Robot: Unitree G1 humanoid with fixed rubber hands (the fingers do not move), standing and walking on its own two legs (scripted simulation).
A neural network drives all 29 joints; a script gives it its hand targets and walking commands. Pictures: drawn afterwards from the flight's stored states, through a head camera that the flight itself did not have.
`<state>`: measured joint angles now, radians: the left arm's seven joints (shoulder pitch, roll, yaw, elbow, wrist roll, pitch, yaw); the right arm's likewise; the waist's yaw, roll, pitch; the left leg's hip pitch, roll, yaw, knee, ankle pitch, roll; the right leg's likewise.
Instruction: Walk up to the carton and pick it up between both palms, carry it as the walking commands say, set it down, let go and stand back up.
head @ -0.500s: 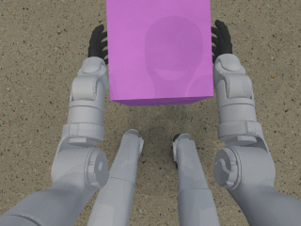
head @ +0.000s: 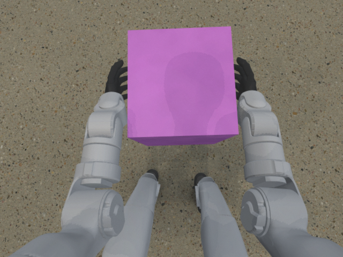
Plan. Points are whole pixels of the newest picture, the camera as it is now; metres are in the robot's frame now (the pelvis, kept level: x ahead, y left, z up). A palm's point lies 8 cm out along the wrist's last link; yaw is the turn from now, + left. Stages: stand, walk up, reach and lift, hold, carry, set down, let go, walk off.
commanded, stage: reach and lift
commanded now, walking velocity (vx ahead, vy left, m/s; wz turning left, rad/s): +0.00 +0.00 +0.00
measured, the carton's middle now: (179, 99) +0.43 +0.03 -0.09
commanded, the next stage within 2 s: none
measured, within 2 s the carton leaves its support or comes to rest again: neither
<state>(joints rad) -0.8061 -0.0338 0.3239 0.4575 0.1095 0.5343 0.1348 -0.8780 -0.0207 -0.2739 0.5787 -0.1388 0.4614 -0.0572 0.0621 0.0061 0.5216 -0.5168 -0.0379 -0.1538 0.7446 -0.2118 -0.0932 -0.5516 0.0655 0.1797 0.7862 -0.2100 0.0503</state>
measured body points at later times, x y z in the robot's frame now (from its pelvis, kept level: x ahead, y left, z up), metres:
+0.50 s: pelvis +0.04 +0.01 +0.03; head +0.10 +0.01 +0.48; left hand +0.39 +0.18 +0.04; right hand +0.42 -0.12 +0.04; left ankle +0.12 +0.17 -0.70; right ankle +0.13 -0.13 -0.70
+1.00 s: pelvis +0.10 +0.01 +0.04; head +0.06 +0.00 +0.49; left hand +0.39 +0.17 +0.07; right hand +0.41 -0.13 +0.06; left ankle +0.12 +0.17 -0.70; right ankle +0.13 -0.13 -0.70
